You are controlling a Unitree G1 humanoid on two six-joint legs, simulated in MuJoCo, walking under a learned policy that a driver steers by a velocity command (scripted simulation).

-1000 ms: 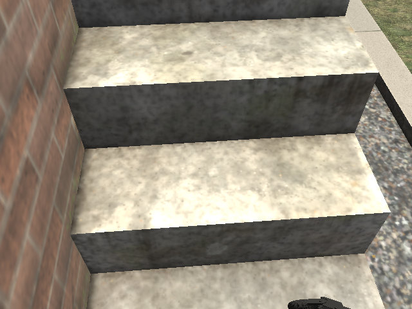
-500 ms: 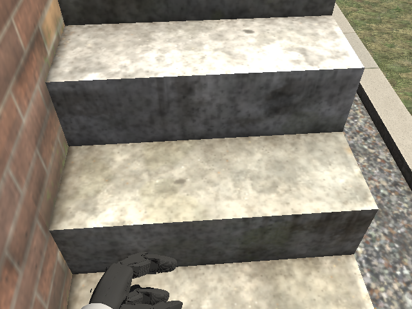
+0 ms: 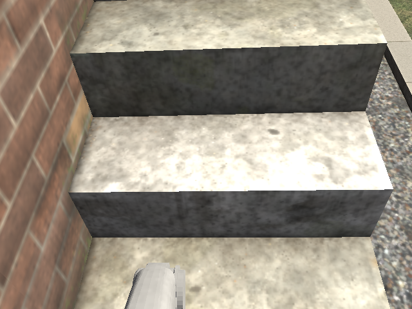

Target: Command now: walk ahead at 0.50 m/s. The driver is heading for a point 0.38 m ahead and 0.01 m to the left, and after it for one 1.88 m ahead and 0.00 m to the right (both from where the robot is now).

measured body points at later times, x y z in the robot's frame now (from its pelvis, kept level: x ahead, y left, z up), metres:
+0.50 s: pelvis +0.21 +0.03 +0.17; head +0.21 +0.00 +0.62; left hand +0.48 +0.21 +0.12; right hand +0.09 -0.10 +0.01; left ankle +0.13 +0.12 -0.56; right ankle +0.32 -0.10 -0.33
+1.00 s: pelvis +0.35 -0.02 +0.36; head +0.36 -0.03 +0.81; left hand +0.39 +0.21 +0.21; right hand +0.41 -0.25 +0.21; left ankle +0.43 +0.14 -0.31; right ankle +0.37 -0.11 -0.36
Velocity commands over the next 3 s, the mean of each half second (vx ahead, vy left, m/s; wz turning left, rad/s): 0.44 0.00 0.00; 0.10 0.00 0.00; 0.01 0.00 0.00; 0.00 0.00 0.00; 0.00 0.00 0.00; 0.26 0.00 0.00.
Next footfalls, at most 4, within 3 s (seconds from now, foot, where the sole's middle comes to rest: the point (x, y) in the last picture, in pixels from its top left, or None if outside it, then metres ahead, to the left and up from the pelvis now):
0.10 left None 0.17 0.12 -0.59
0.54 right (284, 297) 0.41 -0.11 -0.40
1.04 left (177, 278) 0.46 0.13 -0.40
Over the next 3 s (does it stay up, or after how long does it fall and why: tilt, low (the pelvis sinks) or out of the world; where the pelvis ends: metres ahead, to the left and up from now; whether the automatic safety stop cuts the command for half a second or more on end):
stays up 0.50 -0.02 0.37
